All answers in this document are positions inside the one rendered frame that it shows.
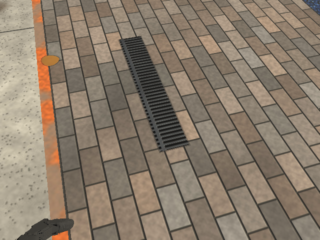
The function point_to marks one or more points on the robot left hand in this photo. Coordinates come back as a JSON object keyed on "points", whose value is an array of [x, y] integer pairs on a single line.
{"points": [[46, 228]]}

